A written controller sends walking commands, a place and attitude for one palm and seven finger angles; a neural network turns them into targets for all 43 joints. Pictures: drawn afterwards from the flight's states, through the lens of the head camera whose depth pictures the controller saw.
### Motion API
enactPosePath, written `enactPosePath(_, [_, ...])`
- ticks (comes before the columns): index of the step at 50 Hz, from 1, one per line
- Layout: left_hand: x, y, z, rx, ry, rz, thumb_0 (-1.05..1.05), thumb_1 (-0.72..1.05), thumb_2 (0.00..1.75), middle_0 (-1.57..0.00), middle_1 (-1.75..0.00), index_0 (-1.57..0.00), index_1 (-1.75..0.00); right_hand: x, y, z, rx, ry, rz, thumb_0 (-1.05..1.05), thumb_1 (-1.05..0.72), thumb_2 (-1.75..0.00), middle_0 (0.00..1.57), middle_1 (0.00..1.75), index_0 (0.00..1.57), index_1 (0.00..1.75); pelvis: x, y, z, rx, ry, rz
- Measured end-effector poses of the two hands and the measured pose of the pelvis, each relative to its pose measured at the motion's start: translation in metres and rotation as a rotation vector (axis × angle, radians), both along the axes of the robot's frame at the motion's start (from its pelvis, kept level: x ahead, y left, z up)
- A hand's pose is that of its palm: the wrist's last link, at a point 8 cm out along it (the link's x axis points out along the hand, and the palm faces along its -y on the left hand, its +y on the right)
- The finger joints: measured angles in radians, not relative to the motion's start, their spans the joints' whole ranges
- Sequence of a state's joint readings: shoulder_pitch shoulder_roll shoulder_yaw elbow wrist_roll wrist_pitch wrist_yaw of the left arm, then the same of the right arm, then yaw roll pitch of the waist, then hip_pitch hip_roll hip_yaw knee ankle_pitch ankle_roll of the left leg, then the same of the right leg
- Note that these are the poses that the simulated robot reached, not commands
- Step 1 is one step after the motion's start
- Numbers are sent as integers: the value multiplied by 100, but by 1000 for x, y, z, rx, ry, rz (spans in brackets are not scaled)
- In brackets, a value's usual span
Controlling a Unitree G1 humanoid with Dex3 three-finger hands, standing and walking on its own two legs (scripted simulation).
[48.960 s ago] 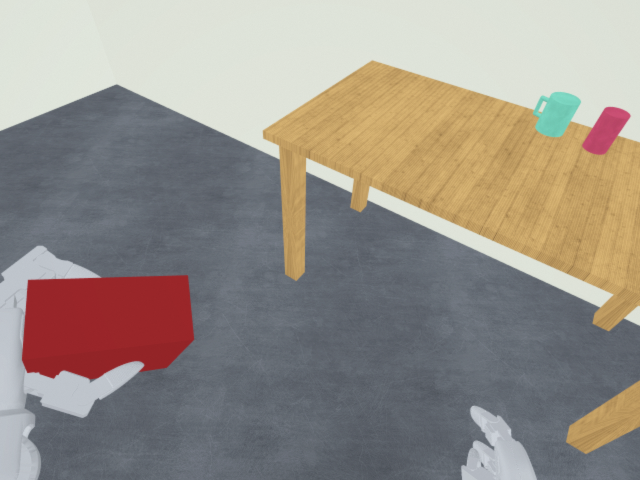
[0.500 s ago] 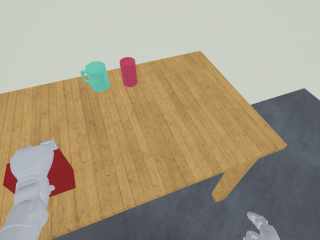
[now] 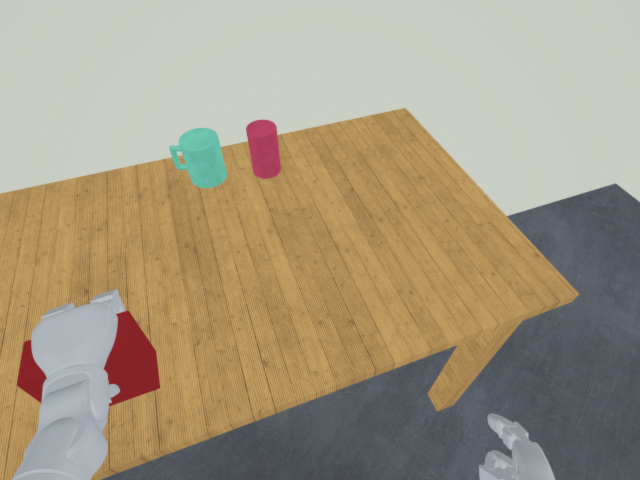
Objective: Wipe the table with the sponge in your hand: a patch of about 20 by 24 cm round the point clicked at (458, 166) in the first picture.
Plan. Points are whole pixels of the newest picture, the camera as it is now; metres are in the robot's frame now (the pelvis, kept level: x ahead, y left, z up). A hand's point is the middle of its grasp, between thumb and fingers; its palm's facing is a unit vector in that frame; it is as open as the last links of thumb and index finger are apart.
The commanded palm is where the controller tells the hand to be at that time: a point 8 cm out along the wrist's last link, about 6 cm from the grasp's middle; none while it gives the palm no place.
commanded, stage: wipe back along the first lane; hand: left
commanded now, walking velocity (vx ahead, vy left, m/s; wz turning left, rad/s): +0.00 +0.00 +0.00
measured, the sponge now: (103, 373) +0.25 +0.34 -0.06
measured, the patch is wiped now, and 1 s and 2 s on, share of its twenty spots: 1.00 1.00 1.00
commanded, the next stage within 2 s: lift the sponge slowly off the table in 0.58 s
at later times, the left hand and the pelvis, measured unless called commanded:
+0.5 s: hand (99, 354) +0.25 +0.33 -0.01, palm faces -0.06 +0.00 -1.00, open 10.3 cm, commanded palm +0.21 +0.30 +0.01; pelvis -0.01 +0.00 +0.00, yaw +0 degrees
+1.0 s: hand (97, 359) +0.25 +0.32 -0.01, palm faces -0.06 -0.04 -1.00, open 10.3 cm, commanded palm +0.21 +0.30 +0.03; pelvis +0.00 -0.01 +0.00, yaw +0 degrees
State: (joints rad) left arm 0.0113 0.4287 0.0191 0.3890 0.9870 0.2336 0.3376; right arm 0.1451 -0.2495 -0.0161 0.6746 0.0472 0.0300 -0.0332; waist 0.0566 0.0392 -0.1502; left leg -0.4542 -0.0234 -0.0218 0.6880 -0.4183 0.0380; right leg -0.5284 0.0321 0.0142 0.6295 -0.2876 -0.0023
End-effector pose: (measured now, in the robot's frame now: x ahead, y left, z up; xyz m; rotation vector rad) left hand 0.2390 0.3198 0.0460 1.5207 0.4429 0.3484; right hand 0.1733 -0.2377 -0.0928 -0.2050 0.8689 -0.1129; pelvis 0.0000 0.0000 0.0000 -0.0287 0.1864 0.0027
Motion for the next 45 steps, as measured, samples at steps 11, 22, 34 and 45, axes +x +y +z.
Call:
enactPosePath(11, [1,-1,-1,10,7,-2,-1,-49,107,-66,-139,-66,-144,-8,-4,-3,-9,15,-6,2,-90,-90,20,30,20,30,-4,0,-1,1,1,3])
enactPosePath(22, [0,-4,-1,23,7,5,0,-49,107,-66,-139,-66,-144,-15,-7,-8,-2,30,-15,2,-90,-90,20,30,20,30,-6,-2,-2,3,3,3])
enactPosePath(34, [-1,-5,0,18,6,16,0,-49,107,-65,-139,-66,-144,-13,-11,-6,-6,19,-16,2,-90,-90,20,30,20,30,-6,-6,-3,5,2,2])
enactPosePath(45, [-3,-4,2,3,12,12,-1,-49,107,-66,-139,-66,-144,-7,-12,-2,-11,7,-20,2,-90,-90,20,30,20,30,-4,-7,-1,4,-7,2])
